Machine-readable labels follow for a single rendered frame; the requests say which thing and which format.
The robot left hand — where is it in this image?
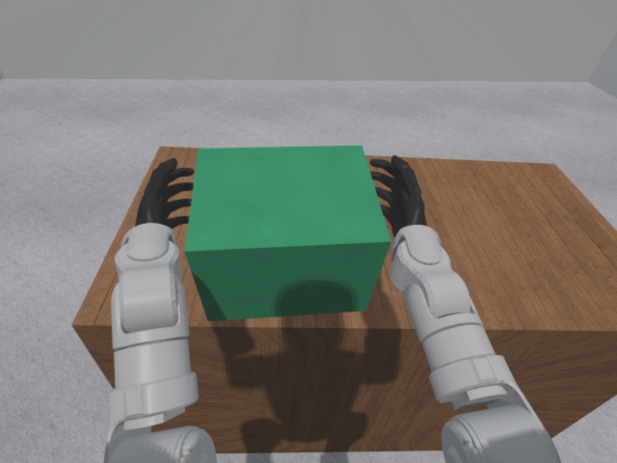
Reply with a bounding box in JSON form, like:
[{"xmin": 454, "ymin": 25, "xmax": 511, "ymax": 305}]
[{"xmin": 135, "ymin": 158, "xmax": 194, "ymax": 229}]

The robot right upper arm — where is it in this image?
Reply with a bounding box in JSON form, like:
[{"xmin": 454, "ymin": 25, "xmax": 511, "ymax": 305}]
[{"xmin": 442, "ymin": 404, "xmax": 559, "ymax": 463}]

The right robot forearm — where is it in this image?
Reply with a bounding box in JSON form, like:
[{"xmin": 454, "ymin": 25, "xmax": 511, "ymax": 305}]
[{"xmin": 389, "ymin": 225, "xmax": 561, "ymax": 463}]

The pedestal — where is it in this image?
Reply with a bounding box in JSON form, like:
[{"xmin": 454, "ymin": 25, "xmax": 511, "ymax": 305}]
[{"xmin": 71, "ymin": 147, "xmax": 617, "ymax": 453}]

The carton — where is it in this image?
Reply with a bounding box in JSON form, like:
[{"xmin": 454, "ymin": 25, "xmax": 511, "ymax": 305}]
[{"xmin": 184, "ymin": 146, "xmax": 391, "ymax": 321}]

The robot left upper arm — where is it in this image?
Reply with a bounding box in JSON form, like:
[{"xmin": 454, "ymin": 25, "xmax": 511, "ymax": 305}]
[{"xmin": 109, "ymin": 425, "xmax": 217, "ymax": 463}]

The robot right hand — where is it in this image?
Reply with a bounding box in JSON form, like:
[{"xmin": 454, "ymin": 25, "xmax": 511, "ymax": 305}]
[{"xmin": 369, "ymin": 155, "xmax": 427, "ymax": 238}]

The left robot forearm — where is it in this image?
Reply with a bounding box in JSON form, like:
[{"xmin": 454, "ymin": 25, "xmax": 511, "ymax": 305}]
[{"xmin": 103, "ymin": 223, "xmax": 199, "ymax": 463}]

